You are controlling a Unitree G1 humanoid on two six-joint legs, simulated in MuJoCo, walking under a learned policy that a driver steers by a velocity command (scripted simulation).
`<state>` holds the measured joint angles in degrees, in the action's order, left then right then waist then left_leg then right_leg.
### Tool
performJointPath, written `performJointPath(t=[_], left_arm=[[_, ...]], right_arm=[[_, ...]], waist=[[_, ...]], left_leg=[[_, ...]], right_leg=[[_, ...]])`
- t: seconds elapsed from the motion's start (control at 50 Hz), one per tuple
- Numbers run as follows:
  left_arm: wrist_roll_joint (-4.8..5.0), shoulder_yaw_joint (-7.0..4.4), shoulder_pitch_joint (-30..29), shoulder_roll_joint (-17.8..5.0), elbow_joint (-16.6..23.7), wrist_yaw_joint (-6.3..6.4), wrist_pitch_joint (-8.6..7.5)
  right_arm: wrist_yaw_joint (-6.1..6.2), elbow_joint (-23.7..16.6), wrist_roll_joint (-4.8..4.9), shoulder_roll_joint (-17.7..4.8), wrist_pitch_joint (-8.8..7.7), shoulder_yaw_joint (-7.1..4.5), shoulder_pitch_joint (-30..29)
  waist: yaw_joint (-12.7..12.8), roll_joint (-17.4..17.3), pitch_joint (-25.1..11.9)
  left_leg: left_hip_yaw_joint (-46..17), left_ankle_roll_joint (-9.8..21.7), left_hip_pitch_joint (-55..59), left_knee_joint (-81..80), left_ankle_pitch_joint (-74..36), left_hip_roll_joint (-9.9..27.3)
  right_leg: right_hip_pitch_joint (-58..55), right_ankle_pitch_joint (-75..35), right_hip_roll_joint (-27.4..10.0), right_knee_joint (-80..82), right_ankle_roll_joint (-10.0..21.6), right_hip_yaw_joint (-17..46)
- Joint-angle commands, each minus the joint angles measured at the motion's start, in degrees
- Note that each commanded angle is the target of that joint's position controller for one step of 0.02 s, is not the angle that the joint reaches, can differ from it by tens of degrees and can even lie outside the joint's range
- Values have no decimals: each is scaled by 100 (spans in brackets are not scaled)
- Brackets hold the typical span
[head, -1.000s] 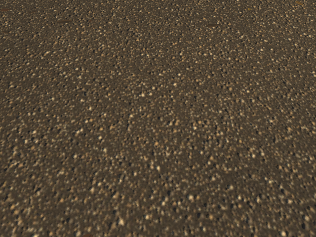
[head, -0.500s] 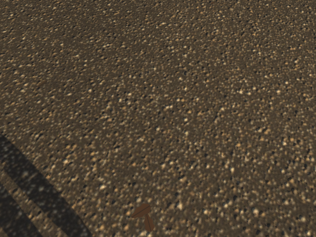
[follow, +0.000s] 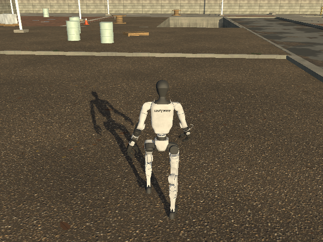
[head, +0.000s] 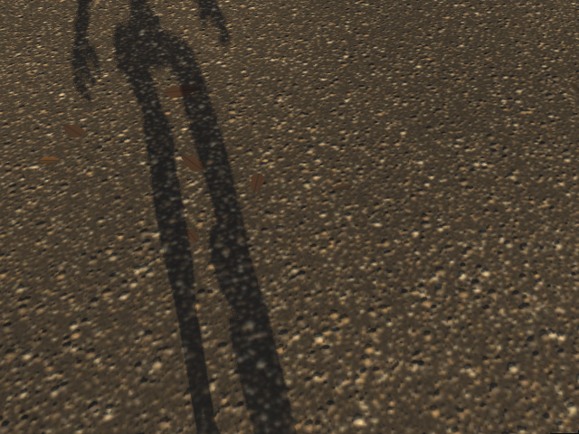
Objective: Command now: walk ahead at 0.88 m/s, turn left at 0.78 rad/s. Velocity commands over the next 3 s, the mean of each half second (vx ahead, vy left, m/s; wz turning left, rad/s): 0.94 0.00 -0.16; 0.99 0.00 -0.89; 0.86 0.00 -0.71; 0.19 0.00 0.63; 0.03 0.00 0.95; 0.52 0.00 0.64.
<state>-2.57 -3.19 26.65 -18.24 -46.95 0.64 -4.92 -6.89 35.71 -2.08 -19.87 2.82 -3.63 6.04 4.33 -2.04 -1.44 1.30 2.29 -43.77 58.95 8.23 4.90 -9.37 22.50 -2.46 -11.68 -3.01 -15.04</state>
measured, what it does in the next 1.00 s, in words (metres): walks ahead, turning right: left foot, then right foot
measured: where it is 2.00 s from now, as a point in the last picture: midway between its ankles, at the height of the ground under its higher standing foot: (446, 174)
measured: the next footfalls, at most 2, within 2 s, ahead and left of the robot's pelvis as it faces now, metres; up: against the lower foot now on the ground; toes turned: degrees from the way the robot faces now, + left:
left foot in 0.10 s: +0.25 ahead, +0.14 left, +0.00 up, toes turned +8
right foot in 0.58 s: +0.68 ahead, +0.06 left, +0.00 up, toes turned -14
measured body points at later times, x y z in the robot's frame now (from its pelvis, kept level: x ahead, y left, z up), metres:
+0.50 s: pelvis +0.43 +0.09 -0.01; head +0.46 +0.09 +0.44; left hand +0.61 +0.33 -0.12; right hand +0.38 -0.16 -0.15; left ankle +0.22 +0.14 -0.72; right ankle +0.63 +0.01 -0.67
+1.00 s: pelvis +0.90 +0.05 -0.01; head +0.93 +0.03 +0.43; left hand +1.05 +0.33 -0.12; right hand +1.02 -0.27 -0.06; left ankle +1.09 +0.12 -0.73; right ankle +0.66 +0.07 -0.69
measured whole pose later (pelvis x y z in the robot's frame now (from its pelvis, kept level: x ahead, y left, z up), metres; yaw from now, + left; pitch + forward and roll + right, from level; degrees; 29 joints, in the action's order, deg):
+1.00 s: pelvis +0.90 +0.05 -0.01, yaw -34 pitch +3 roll +1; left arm 0.3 -6.1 24.4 -20.7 -49.1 -1.0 -4.0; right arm 1.0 33.0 -2.6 -15.3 -5.2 1.8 -1.3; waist 6.9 0.8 1.7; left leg -3.5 -2.6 -29.8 32.4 7.1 1.4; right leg 3.1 27.0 9.0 -46.0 7.6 15.5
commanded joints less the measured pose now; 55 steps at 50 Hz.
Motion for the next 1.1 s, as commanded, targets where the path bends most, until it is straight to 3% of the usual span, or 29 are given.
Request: performJointPath(t=[0.02, 0.06, 0.1, 0.12, 0.14, 0.16, 0.2, 0.26, 0.36, 0.42, 0.48, 0.54, 0.56, 0.58, 0.6, 0.62, 0.64, 0.68, 0.72, 0.78, 0.84, 0.9, 0.94, 0.96, 0.98, 1.0, 1.02, 1.06, 1.1], left_arm=[[-51, -117, 201, -652, -1, 25, -81], [4, -95, 147, -803, -154, 41, -57], [88, -142, 5, -1265, -255, 42, 36], [167, -92, -265, -1185, -127, 18, 31], [288, 148, 55, -84, 283, -192, 14], [356, 12, -621, -602, 398, -152, -67], [402, 16, -884, -410, 429, -121, -77], [205, 30, -151, -96, -85, -264, 257], [296, 57, -1201, 181, 199, -394, 435], [270, 127, -1862, 156, 427, -445, 367], [251, 168, -1777, 19, 482, -500, 376], [204, -118, 502, -715, -134, -400, 538], [224, -313, 1816, -1036, -506, -311, 551], [493, -398, 1671, -955, -625, -221, 560], [334, -350, 734, -1150, -507, -213, 526], [186, -364, 251, -1285, -180, -141, 507], [102, -310, 34, -808, -32, -64, 487], [104, -234, -390, -606, -64, -29, 341], [176, -202, -473, -651, -31, -15, 116], [214, -279, -483, -779, 40, -56, -34], [305, -366, -214, -842, 0, -168, -25], [275, -437, -157, -931, 34, -158, 8], [216, -498, -387, -1210, 112, -153, -2], [213, -506, -780, -1263, 216, -173, -35], [202, -320, -1000, -589, 435, -154, -107], [487, -75, -379, 175, 860, -173, -99], [330, -42, -531, -269, 694, -98, 43], [126, -122, -1270, -539, 703, -209, 173], [21, -53, -1621, -273, 951, -396, 308]], right_arm=[[-17, -820, 0, -17, -207, 151, -1524], [109, -630, -38, 38, -238, 189, -1016], [299, -68, -39, -409, -301, -51, 994], [394, 308, -95, -780, -346, -231, 2121], [524, 332, -166, -1501, -393, -358, 2005], [578, 204, -92, -1478, -458, -358, 2421], [652, 636, -149, -948, -592, -224, 1840], [631, 634, -12, -116, -751, 36, 1144], [565, 987, 119, 113, -1001, 97, 1295], [668, 1147, 109, 176, -996, 161, 1519], [893, 1143, 120, -267, -990, 108, 1391], [1093, 893, 47, -845, -818, -73, 646], [1071, 747, 53, -935, -721, -136, 70], [912, 693, 65, -419, -687, -46, -524], [816, 210, -98, 462, -822, 246, -3], [726, -256, 54, 484, -940, 362, 757], [684, -145, -72, 76, -1081, 374, 630], [677, -72, -240, -128, -976, 341, 185], [676, -113, -291, -98, -691, 413, 91], [603, -488, -116, 69, -636, 521, -797], [600, -698, 80, 290, -648, 591, -1288], [661, -716, 87, 31, -706, 483, -1168], [770, -414, 100, -467, -772, 249, -59], [849, -126, 72, -733, -811, 104, 1153], [963, 109, -87, -1161, -838, -80, 2514], [927, 31, -262, -1563, -807, -155, 2002], [879, -84, -214, -1116, -735, -184, 1240], [821, 9, -136, -283, -693, 6, 907], [810, 452, -97, -137, -762, 56, 1328]], waist=[[157, 604, 1422], [-235, 743, 990], [-1379, 926, -199], [-2012, 655, -849], [-1293, -1315, -1644], [-1770, -285, -2372], [-1037, 212, -299], [-357, -233, 203], [-282, -366, 985], [-351, -189, 1047], [-9, -265, 653], [1279, -552, -426], [1986, -198, -733], [1984, 1238, -223], [496, 1671, 243], [-14, 1707, -1054], [-93, 426, -359], [-541, -612, 624], [-742, -654, 939], [-421, -276, 964], [72, 189, 579], [103, 496, 236], [-509, 489, -558], [-1251, 429, -1107], [-1707, -267, -1854], [-865, -2342, -2466], [-763, -1543, -1690], [-789, -71, -457], [-666, -260, -17]], left_leg=[[411, 412, -744, -924, 453, -47], [861, 777, 931, -1508, 951, -661], [756, 1010, 3656, -1890, 1259, -1291], [-135, 1015, 5706, -2449, 1173, -797], [-3241, 1153, 7438, -3183, 3240, 1425], [-4454, 895, 7039, -3955, 2780, 1840], [-2633, 659, 5183, -4009, 596, 1491], [-1118, 256, 3698, -4563, 183, 887], [725, -378, 3503, -5205, -2456, 245], [1295, -393, 4053, -5255, -3901, 100], [1561, -490, 4385, -4661, -6586, 346], [1330, -484, 4236, -1947, -8207, 717], [1195, -413, 3431, 509, -6927, 511], [1169, -302, 2068, 3329, -317, -917], [287, -343, 198, 4623, 1949, -1114], [-850, -413, -768, 4710, 2155, -1032], [-972, -216, -961, 3804, 1717, -679], [-881, -310, -349, 2631, 1352, -263], [-728, -545, 408, 1518, 1220, 59], [-343, -732, 1336, -581, 50, 165], [-83, -628, 1919, -2079, -1232, -184], [-204, -490, 2344, -2919, -1132, -450], [-269, -355, 3590, -3042, -278, -686], [-386, -259, 4926, -2902, 76, -416], [-1568, -123, 6273, -2914, 2133, 811], [-5067, 453, 7059, -4346, 3689, 2349], [-5312, 641, 6332, -4617, 4786, 2164], [-3112, 450, 4927, -4438, 2767, 1554], [-1891, 271, 4299, -4540, 1454, 1228]], right_leg=[[219, -1745, -1520, 838, 887, 420], [468, -5672, -1519, 145, 906, 5], [1063, -8172, -1649, -2338, 1000, 22], [2493, -6590, -1357, -4219, 930, 42], [4882, 502, -196, -6684, 668, 564], [4853, 403, 230, -7499, 859, 2270], [5195, -748, -250, -7005, 896, 2092], [4317, -1152, -586, -6367, 764, 1986], [4982, -2106, -342, -5579, 758, 1433], [5145, -2605, -39, -4629, 951, 738], [3889, -2839, 431, -3386, 1180, 187], [1439, -2047, 837, -3363, 1504, 397], [236, -1899, 558, -2855, 1983, 1058], [-172, -2082, 334, -1793, 2245, 1589], [-89, -3639, 189, -2783, 2492, 2969], [-1083, -1007, -928, -1323, 3534, 5683], [-262, 776, -1162, -9, 3218, 6539], [1514, 562, -729, 143, 2660, 5599], [2884, -21, -267, 289, 2494, 4778], [3622, -1371, 296, 407, 2262, 3815], [2939, -2661, 458, 121, 1820, 3580], [1982, -3650, 293, -553, 1523, 3761], [1619, -4826, 331, -2031, 1261, 3746], [2217, -4514, 520, -3393, 1138, 3600], [3165, -2291, 797, -5293, 1146, 3164], [4803, 659, 1259, -6740, 937, 2526], [5577, 47, 632, -7183, 1019, 2255], [5491, -627, 148, -6713, 947, 2000], [5418, -657, -145, -6498, 888, 2016]])
Over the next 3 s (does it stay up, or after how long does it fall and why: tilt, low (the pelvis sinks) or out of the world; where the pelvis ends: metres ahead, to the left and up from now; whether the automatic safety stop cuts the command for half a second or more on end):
stays up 1.48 -0.28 0.01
